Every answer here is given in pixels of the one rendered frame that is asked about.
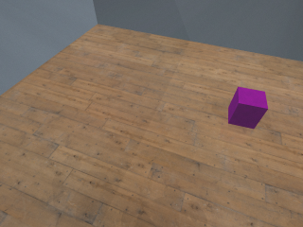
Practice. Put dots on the carton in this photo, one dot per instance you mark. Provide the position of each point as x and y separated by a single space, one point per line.
247 107

